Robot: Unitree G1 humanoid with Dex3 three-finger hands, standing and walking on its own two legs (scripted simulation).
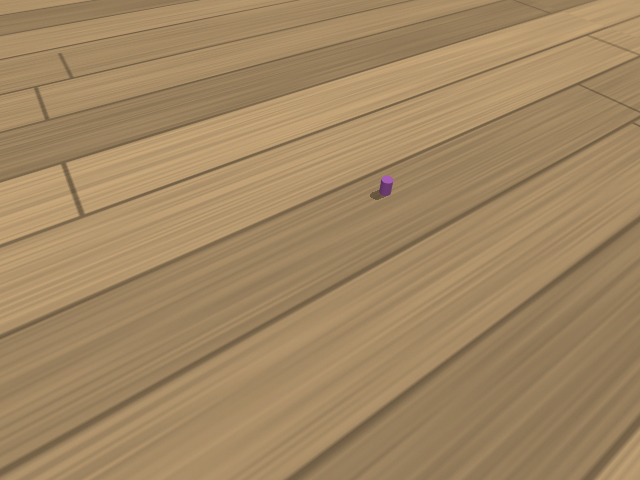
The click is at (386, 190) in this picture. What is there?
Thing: low tin
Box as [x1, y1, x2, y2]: [379, 176, 393, 195]
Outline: 383,176 381,179 379,192 383,195 388,195 390,193 393,180 389,176
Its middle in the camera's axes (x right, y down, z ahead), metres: +0.33 -0.24 +1.84
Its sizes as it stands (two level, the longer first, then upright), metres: 0.056 0.056 0.079
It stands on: the floor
